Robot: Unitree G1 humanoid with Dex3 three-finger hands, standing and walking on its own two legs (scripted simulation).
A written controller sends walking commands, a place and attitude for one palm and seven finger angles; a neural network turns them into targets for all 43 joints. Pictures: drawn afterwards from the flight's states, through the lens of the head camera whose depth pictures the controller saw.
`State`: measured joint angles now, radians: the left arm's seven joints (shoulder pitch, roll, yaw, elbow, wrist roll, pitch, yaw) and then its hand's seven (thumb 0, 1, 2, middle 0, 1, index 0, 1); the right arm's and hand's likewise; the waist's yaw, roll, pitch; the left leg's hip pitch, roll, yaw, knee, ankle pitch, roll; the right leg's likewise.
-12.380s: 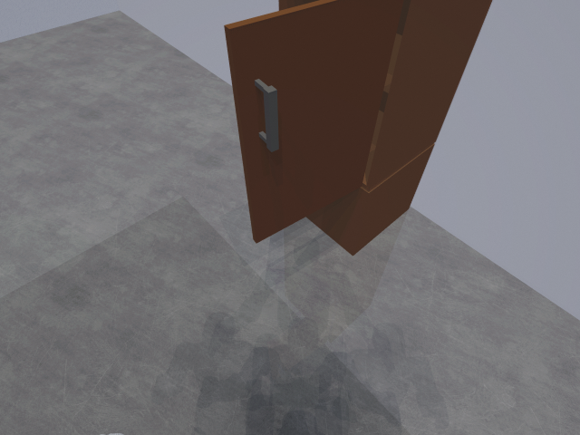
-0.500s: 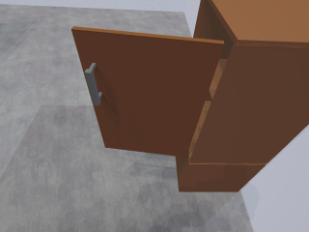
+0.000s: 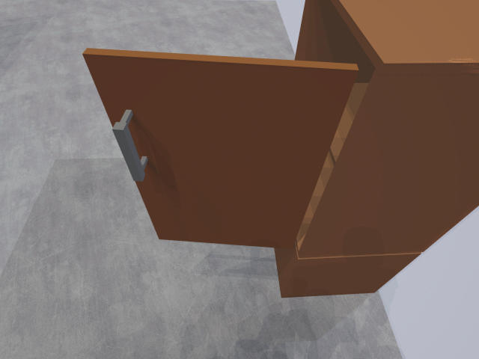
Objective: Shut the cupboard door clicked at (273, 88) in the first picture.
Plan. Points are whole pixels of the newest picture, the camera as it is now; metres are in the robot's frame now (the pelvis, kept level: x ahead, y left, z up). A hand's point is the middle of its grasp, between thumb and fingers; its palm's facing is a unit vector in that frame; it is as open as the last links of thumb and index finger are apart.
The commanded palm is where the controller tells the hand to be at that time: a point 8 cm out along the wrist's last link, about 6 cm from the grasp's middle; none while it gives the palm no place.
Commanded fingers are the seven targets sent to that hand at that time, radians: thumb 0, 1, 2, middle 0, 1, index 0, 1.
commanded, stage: come to a stop and stand still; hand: left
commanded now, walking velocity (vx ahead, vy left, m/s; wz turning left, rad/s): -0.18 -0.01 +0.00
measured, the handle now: (133, 147) +0.45 +0.23 +0.08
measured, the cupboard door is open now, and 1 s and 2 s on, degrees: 83 83 83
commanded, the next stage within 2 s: look again from close up in 0.72 s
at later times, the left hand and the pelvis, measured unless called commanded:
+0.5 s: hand out of the picture +0.00 +0.18 -0.18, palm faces +0.03 -0.98 -0.18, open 7.4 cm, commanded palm none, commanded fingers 0.00 0.90 0.90 -0.20 -0.30 -0.20 -0.30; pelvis -0.03 +0.00 +0.00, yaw -1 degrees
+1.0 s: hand out of the picture -0.03 +0.17 -0.17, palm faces +0.02 -0.98 -0.22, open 7.4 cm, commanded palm none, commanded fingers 0.00 0.90 0.90 -0.20 -0.30 -0.20 -0.30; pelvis +0.00 +0.00 +0.00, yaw +0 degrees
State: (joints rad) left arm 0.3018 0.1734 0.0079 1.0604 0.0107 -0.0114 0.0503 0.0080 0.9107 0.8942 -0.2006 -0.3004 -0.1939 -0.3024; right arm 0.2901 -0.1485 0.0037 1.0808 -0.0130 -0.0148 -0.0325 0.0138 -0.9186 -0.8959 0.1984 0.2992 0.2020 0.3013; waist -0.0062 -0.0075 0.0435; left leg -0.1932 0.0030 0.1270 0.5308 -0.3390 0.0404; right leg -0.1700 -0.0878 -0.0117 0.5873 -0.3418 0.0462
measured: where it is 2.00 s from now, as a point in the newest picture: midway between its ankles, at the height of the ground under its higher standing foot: outside the picture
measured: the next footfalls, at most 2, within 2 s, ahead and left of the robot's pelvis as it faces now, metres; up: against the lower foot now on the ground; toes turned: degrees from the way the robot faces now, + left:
none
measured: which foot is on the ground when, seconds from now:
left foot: down 0.00-1.00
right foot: down 0.00-1.00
